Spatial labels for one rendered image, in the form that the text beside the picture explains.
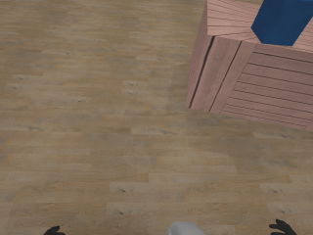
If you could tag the robot left hand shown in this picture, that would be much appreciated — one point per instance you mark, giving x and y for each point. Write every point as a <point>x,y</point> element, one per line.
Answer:
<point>53,231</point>

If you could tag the right robot thigh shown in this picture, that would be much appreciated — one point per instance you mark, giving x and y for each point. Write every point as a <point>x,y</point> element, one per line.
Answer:
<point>184,228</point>

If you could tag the carton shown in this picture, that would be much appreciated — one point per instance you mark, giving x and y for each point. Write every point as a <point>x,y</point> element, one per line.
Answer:
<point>280,22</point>

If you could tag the robot right hand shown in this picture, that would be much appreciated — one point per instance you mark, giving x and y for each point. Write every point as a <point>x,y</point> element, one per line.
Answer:
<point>281,225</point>

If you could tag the pedestal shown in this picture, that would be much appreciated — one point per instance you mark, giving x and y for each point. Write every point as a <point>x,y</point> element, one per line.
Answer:
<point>232,73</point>

